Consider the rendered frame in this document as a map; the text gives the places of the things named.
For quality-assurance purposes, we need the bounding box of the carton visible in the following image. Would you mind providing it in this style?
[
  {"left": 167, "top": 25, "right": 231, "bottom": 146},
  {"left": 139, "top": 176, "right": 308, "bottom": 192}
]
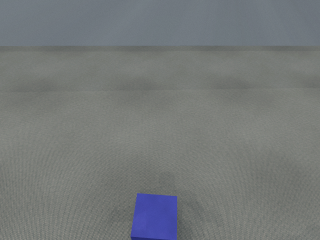
[{"left": 130, "top": 193, "right": 177, "bottom": 240}]

